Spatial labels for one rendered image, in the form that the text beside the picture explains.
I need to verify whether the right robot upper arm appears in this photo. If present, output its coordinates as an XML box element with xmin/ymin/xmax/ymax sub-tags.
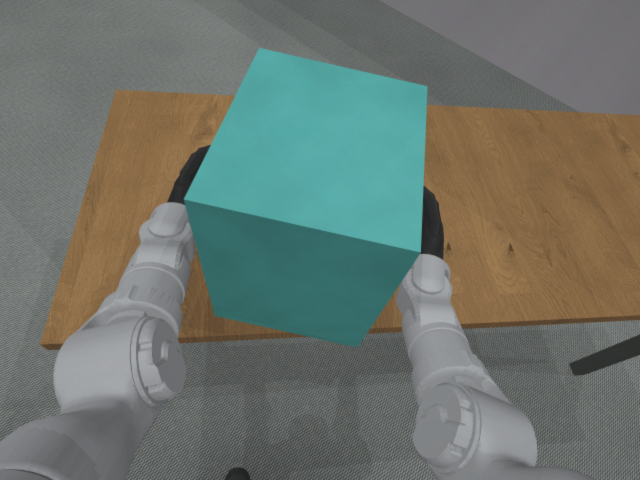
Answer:
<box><xmin>412</xmin><ymin>382</ymin><xmax>596</xmax><ymax>480</ymax></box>

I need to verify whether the robot right forearm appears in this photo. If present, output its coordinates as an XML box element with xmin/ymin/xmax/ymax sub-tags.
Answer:
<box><xmin>396</xmin><ymin>254</ymin><xmax>515</xmax><ymax>407</ymax></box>

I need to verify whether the left robot upper arm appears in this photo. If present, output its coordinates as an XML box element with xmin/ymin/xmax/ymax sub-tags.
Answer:
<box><xmin>0</xmin><ymin>316</ymin><xmax>187</xmax><ymax>480</ymax></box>

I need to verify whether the table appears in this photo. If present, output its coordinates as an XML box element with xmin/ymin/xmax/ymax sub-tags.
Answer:
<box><xmin>40</xmin><ymin>90</ymin><xmax>640</xmax><ymax>376</ymax></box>

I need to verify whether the carton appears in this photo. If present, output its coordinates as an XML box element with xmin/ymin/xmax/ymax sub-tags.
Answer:
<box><xmin>184</xmin><ymin>48</ymin><xmax>428</xmax><ymax>348</ymax></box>

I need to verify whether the robot right hand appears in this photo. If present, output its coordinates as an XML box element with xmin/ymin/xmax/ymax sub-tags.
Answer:
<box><xmin>420</xmin><ymin>186</ymin><xmax>444</xmax><ymax>260</ymax></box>

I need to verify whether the robot left forearm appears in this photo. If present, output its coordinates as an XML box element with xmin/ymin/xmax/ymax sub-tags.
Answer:
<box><xmin>54</xmin><ymin>202</ymin><xmax>195</xmax><ymax>407</ymax></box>

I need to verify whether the robot left hand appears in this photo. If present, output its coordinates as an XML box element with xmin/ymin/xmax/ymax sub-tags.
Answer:
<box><xmin>167</xmin><ymin>145</ymin><xmax>210</xmax><ymax>205</ymax></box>

